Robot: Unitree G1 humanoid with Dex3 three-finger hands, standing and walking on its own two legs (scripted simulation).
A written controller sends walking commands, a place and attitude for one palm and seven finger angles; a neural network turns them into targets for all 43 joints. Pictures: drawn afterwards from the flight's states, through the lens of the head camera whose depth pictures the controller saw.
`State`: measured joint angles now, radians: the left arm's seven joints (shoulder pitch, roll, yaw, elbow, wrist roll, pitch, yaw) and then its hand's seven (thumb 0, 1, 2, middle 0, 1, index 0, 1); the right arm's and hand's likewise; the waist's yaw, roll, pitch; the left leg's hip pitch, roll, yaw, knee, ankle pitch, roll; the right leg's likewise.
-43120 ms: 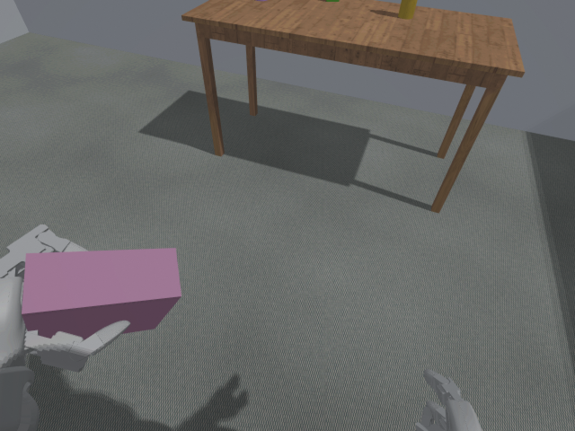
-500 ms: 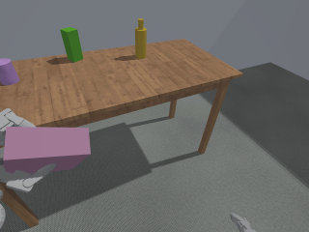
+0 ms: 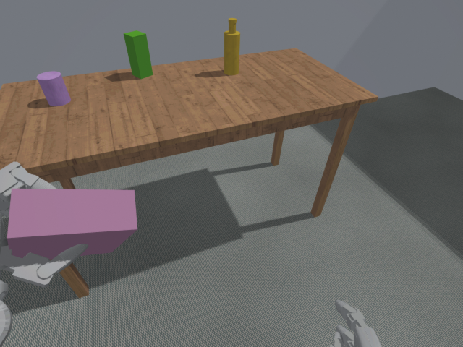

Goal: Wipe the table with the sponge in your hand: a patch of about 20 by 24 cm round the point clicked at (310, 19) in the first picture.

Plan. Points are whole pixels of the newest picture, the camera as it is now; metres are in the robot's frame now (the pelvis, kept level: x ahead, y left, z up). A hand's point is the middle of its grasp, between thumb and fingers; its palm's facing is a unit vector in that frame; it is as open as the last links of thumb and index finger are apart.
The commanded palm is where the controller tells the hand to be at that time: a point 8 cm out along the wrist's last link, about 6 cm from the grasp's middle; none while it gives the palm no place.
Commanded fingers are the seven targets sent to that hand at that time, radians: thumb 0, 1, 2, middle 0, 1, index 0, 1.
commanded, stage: stop stepping back and stand still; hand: left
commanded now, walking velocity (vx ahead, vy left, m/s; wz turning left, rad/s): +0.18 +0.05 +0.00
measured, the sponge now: (90, 226) +0.24 +0.20 +0.17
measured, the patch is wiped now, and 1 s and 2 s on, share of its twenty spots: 0.95 0.95 0.95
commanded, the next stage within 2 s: stand and wait in 0.26 s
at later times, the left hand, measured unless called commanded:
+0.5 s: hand (51, 233) +0.21 +0.24 +0.19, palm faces +0.38 -0.84 -0.38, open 9.6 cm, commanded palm +0.16 +0.28 +0.21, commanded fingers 0.00 0.10 1.30 -1.20 -1.60 -1.20 -1.60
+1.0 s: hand (58, 210) +0.25 +0.25 +0.18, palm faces +0.37 -0.84 -0.40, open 9.6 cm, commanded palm +0.20 +0.29 +0.21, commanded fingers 0.00 0.10 1.30 -1.20 -1.60 -1.20 -1.60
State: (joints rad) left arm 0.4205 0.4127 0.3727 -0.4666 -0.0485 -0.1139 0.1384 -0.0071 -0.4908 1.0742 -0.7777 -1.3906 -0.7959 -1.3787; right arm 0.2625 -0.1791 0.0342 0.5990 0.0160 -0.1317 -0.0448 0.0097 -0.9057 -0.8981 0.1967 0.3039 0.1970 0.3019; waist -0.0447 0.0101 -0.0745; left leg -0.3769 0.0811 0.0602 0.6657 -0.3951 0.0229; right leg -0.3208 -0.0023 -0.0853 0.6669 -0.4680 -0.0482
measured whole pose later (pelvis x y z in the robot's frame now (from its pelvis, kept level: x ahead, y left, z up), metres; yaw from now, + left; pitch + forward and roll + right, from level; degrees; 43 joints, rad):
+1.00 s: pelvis +0.03 +0.01 +0.01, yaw -2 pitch +1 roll -1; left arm 0.47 0.37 0.35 -0.54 -0.05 -0.13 0.16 -0.01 -0.49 1.07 -0.78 -1.39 -0.80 -1.38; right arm 0.14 -0.21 0.01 0.58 0.02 -0.08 -0.06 0.01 -0.91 -0.90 0.20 0.30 0.20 0.30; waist -0.01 0.01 0.02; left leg -0.26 0.05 0.06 0.51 -0.26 0.00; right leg -0.24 0.01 -0.03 0.47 -0.24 -0.01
